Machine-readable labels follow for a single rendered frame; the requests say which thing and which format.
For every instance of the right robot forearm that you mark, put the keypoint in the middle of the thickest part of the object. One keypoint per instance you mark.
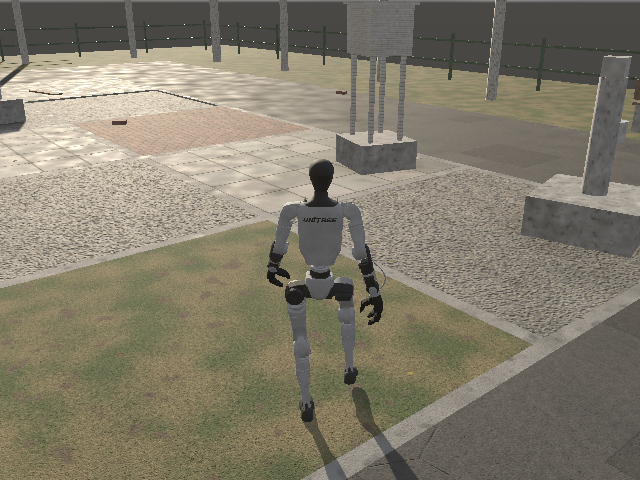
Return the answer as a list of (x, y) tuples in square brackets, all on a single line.
[(368, 274)]

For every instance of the left robot forearm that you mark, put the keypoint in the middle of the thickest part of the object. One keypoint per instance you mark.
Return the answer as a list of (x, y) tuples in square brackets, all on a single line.
[(274, 260)]

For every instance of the left robot hand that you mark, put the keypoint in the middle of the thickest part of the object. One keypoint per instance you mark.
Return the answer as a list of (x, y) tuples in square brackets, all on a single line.
[(280, 272)]

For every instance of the right robot hand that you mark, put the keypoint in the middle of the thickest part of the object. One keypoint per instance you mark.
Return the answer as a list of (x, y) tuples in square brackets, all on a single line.
[(377, 310)]

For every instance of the right robot upper arm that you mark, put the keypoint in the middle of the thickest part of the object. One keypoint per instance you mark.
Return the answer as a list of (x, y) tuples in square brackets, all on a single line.
[(352, 213)]

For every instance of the left robot upper arm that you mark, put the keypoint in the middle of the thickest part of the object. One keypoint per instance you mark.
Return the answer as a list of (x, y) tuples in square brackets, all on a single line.
[(289, 212)]

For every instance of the left robot shin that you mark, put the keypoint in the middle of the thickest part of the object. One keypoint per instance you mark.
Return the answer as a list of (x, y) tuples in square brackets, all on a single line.
[(302, 366)]

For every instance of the robot left foot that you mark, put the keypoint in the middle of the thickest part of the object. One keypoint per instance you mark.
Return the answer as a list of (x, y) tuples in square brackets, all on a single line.
[(306, 413)]

